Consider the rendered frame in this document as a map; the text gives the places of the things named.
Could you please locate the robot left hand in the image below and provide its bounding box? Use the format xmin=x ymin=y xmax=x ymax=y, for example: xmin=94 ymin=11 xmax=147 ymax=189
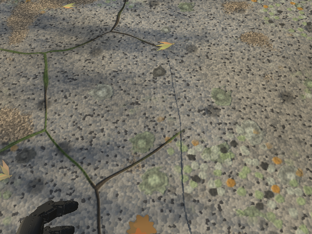
xmin=17 ymin=200 xmax=79 ymax=234

